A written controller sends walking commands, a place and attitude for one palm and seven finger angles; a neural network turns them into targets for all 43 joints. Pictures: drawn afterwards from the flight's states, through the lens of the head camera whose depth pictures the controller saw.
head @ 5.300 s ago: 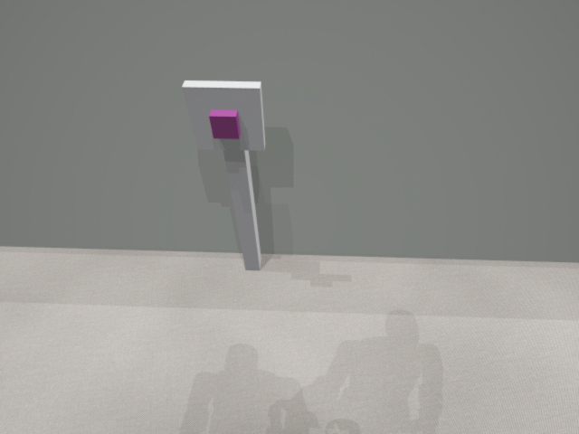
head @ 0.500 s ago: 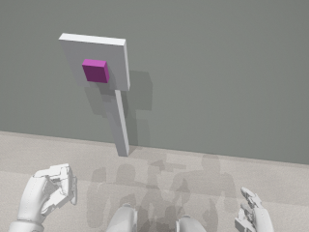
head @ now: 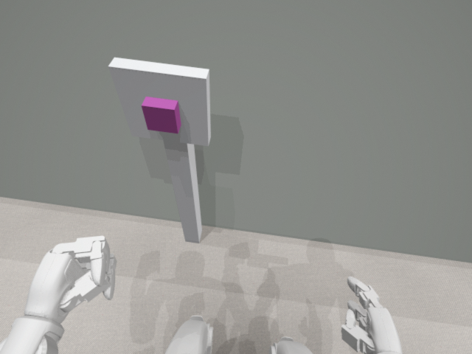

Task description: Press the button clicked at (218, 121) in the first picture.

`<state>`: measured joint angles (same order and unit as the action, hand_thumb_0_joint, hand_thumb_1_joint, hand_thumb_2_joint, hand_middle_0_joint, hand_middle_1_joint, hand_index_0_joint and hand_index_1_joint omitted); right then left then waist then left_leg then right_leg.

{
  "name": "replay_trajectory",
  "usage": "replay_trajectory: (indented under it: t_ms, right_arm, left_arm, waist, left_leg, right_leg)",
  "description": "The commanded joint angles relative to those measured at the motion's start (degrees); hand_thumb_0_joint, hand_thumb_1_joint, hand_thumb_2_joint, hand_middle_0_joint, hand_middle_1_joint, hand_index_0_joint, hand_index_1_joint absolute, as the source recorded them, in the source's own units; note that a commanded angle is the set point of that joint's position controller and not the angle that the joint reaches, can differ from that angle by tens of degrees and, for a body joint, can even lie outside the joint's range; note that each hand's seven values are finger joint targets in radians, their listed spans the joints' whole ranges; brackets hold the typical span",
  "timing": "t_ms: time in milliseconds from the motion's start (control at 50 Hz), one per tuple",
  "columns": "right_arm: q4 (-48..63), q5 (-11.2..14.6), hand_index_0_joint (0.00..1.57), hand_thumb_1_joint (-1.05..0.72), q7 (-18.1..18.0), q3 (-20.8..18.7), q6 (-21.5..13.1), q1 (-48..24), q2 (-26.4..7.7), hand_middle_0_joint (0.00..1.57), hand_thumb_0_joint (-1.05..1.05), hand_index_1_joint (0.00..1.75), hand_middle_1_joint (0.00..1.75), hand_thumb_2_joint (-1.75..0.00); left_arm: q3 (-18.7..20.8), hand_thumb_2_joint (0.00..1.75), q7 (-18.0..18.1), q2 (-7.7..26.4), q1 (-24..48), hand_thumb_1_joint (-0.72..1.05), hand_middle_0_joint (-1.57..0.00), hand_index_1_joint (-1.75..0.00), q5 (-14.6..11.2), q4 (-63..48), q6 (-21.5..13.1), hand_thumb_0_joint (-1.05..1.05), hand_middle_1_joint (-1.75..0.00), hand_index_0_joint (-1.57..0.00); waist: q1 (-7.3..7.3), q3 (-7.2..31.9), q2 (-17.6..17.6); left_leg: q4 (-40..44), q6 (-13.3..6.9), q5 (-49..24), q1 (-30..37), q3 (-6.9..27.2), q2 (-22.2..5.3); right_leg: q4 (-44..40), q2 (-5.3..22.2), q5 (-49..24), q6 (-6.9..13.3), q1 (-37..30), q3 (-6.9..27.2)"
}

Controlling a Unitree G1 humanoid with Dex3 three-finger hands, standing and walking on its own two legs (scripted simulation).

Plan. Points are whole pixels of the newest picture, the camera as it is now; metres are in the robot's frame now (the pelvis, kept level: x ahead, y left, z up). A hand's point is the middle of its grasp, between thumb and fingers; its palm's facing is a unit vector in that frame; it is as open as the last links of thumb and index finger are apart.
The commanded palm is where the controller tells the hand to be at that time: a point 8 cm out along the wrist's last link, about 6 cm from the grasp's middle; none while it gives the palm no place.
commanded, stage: raise the hand and make a fist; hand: left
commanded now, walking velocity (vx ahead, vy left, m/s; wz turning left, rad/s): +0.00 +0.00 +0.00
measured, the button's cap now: (162, 114) +0.54 +0.20 +0.06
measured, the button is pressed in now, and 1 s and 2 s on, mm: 0 0 0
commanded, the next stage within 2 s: aim a knuckle at the button in 0.44 s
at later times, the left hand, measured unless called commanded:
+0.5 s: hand (117, 274) +0.22 +0.19 +0.05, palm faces -0.04 -1.00 -0.05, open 3.1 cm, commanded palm +0.20 +0.25 +0.06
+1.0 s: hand (142, 227) +0.30 +0.18 +0.05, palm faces -0.06 -1.00 -0.04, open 3.1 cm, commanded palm +0.29 +0.23 +0.05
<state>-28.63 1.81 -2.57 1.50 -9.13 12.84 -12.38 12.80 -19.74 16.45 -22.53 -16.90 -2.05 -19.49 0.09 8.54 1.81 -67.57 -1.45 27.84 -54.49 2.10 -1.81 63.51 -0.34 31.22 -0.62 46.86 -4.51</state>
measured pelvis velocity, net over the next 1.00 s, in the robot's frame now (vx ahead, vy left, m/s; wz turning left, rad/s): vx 0.00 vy -0.02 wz -0.01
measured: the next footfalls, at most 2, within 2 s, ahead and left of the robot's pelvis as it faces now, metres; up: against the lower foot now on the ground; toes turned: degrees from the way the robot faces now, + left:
none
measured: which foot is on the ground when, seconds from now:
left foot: down 0.00-1.00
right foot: down 0.00-1.00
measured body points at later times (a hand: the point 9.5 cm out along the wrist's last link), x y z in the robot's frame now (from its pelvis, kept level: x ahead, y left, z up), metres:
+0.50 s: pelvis +0.00 -0.01 +0.00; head +0.06 +0.00 +0.45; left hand +0.22 +0.25 +0.06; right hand +0.18 -0.25 -0.07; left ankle +0.05 +0.10 -0.65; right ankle +0.00 -0.14 -0.65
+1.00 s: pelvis +0.00 -0.02 +0.00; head +0.08 -0.01 +0.44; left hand +0.30 +0.23 +0.05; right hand +0.16 -0.27 -0.09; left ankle +0.05 +0.10 -0.65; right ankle +0.00 -0.14 -0.65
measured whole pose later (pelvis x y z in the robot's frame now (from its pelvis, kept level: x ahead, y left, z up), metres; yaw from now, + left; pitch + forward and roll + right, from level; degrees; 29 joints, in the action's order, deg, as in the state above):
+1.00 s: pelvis +0.00 -0.02 +0.00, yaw -1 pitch +16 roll -3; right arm -31.0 1.9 -3.1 1.2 -7.6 14.6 -14.5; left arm 13.8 -18.7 17.2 -3.6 -16.2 13.7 -19.1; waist 2.0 8.6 1.9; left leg -66.5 0.2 27.5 -55.4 1.5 -2.6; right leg 64.7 -1.1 31.7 0.9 49.4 -3.7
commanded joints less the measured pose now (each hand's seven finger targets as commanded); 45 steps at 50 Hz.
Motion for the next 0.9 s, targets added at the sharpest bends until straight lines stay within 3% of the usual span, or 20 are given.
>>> replay_trajectory:
  t_ms: [0,180,240,280,320,380,520,580,740,800,820,840,880]
  right_arm:
    - [8.70,0.12,0.20,-0.90,-0.64,-4.33,-2.85,-1.80,-8.97,0.20,0.00,0.30,0.30,-0.90]
    - [8.31,0.08,0.20,-0.90,-0.47,-4.68,-2.95,-1.50,-9.11,0.20,0.00,0.30,0.30,-0.90]
    - [8.52,0.13,0.20,-0.90,-0.41,-4.70,-2.96,-1.54,-8.97,0.20,0.00,0.30,0.30,-0.90]
    - [8.35,0.05,0.20,-0.90,-0.46,-4.73,-2.81,-1.55,-8.94,0.20,0.00,0.30,0.30,-0.90]
    - [8.35,0.16,0.20,-0.90,-0.49,-4.78,-2.84,-1.62,-8.78,0.20,0.00,0.30,0.30,-0.90]
    - [7.96,0.03,0.20,-0.90,-0.61,-4.69,-2.73,-1.57,-8.79,0.20,0.00,0.30,0.30,-0.90]
    - [8.37,0.27,0.20,-0.90,-0.92,-4.61,-2.39,-1.79,-8.72,0.20,0.00,0.30,0.30,-0.90]
    - [7.10,-0.05,0.20,-0.90,-1.33,-3.97,-2.66,-1.19,-9.23,0.20,0.00,0.30,0.30,-0.90]
    - [6.38,0.13,0.20,-0.90,-1.54,-3.68,-2.60,-0.51,-9.87,0.20,0.00,0.30,0.30,-0.90]
    - [5.89,0.10,0.20,-0.90,-1.57,-3.73,-2.06,-0.15,-10.13,0.20,0.00,0.30,0.30,-0.90]
    - [5.90,0.07,0.20,-0.90,-1.50,-3.81,-1.93,-0.05,-10.11,0.20,0.00,0.30,0.30,-0.90]
    - [5.94,0.09,0.20,-0.90,-1.34,-3.73,-1.80,0.00,-10.04,0.20,0.00,0.30,0.30,-0.90]
    - [5.66,0.04,0.20,-0.90,-1.18,-3.80,-1.42,0.35,-10.23,0.20,0.00,0.30,0.30,-0.90]
  left_arm:
    - [4.91,0.90,-0.35,7.76,3.10,0.90,-1.30,-1.50,-1.66,-11.15,-2.98,0.00,-1.50,-1.30]
    - [5.23,0.90,-0.53,7.77,2.67,0.90,-1.30,-1.50,-2.14,-9.10,-3.89,0.00,-1.50,-1.30]
    - [5.31,0.90,-0.27,7.80,2.93,0.90,-1.30,-1.50,-2.22,-9.97,-4.55,0.00,-1.50,-1.30]
    - [5.64,0.90,0.07,8.06,2.63,0.90,-1.30,-1.50,-2.15,-9.23,-4.71,0.00,-1.50,-1.30]
    - [5.04,0.90,0.13,7.58,2.68,0.90,-1.30,-1.50,-2.13,-10.70,-5.18,0.00,-1.50,-1.30]
    - [5.32,0.90,-0.08,7.87,2.99,0.90,-1.30,-1.50,-2.36,-9.01,-5.16,0.00,-1.50,-1.30]
    - [4.78,0.90,-0.85,7.44,3.36,0.90,-1.30,-1.50,-2.51,-8.91,-5.11,0.00,-1.50,-1.30]
    - [4.30,0.90,-0.52,8.49,11.33,0.90,-1.30,-1.50,-2.25,-8.13,-5.79,0.00,-1.50,-1.30]
    - [3.80,0.90,-1.18,8.74,19.70,0.90,-1.30,-1.50,-1.58,-1.72,-4.12,0.00,-1.50,-1.30]
    - [5.47,0.90,-0.78,10.38,22.27,0.90,-1.30,-1.50,-1.46,1.19,-3.23,0.00,-1.50,-1.30]
    - [6.06,0.90,-0.56,10.72,22.81,0.90,-1.30,-1.50,-1.54,1.14,-3.28,0.00,-1.50,-1.30]
    - [5.24,0.90,-0.38,9.96,23.26,0.90,-1.30,-1.50,-1.28,1.48,-3.08,0.00,-1.50,-1.30]
    - [5.82,0.90,0.36,10.60,24.01,0.90,-1.30,-1.50,-1.00,3.67,-2.90,0.00,-1.50,-1.30]
  waist:
    - [0.48,11.85,3.52]
    - [0.50,11.25,1.74]
    - [0.37,11.60,3.44]
    - [0.47,10.98,1.86]
    - [0.51,12.01,4.17]
    - [0.92,11.11,1.70]
    - [0.97,11.37,1.20]
    - [2.30,9.90,2.04]
    - [2.01,13.28,2.84]
    - [1.90,14.39,0.50]
    - [1.42,15.48,1.55]
    - [1.51,15.52,2.69]
    - [1.50,14.75,1.62]
  left_leg:
    - [13.15,0.50,-10.11,16.63,2.62,0.80]
    - [12.13,0.33,-11.60,15.29,1.75,1.05]
    - [12.18,0.32,-10.82,15.28,1.27,1.16]
    - [11.93,0.16,-10.80,14.65,1.37,1.09]
    - [11.77,0.21,-11.42,15.75,0.96,1.15]
    - [10.87,-0.04,-11.32,13.97,0.82,1.28]
    - [10.35,-0.22,-10.42,13.44,0.24,1.39]
    - [9.13,-0.32,-9.15,12.21,0.59,1.27]
    - [9.17,-0.35,-10.02,12.93,0.13,1.29]
    - [8.73,-0.49,-11.25,12.35,-0.14,1.13]
    - [8.93,-0.37,-11.72,12.78,-0.28,1.20]
    - [9.38,-0.34,-12.45,13.63,-0.28,1.20]
    - [9.49,-0.29,-13.08,13.48,-0.07,1.03]
  right_leg:
    - [-8.71,-2.26,-8.95,2.33,-0.37,-0.53]
    - [-9.11,-2.22,-10.19,2.27,-1.48,0.05]
    - [-9.42,-1.88,-9.48,2.14,-1.41,0.41]
    - [-9.41,-2.18,-9.51,2.18,-1.59,0.48]
    - [-9.43,-1.87,-10.19,2.09,-1.45,0.74]
    - [-9.68,-2.03,-10.38,2.00,-1.97,1.21]
    - [-10.44,-1.70,-9.51,1.71,-2.45,2.04]
    - [-9.73,-1.86,-8.20,1.82,-0.20,2.27]
    - [-9.57,-1.37,-9.50,1.70,-0.86,2.65]
    - [-9.54,-1.45,-11.16,1.54,-2.00,3.25]
    - [-9.44,-1.31,-11.80,1.53,-2.74,3.34]
    - [-9.26,-1.33,-12.68,1.65,-2.46,2.91]
    - [-9.01,-1.56,-13.29,1.79,-2.23,2.58]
